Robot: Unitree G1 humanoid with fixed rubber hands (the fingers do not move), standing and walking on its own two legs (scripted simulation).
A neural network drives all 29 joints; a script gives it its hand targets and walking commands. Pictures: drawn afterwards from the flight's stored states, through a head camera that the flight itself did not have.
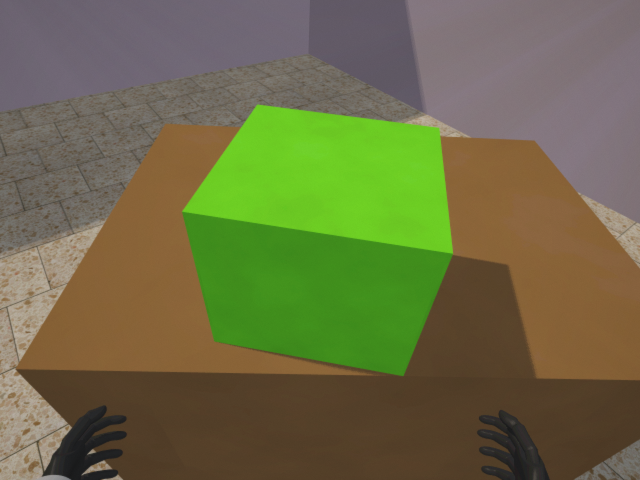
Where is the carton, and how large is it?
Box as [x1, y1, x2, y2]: [182, 105, 452, 375]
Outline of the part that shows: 257,105 182,211 214,340 403,375 452,254 439,129 436,127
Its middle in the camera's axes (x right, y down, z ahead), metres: +0.01 -0.02 +0.63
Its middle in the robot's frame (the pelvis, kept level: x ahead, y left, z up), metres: +0.49 +0.01 +0.06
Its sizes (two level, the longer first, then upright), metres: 0.305 0.297 0.268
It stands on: a pedestal, 0.70 m high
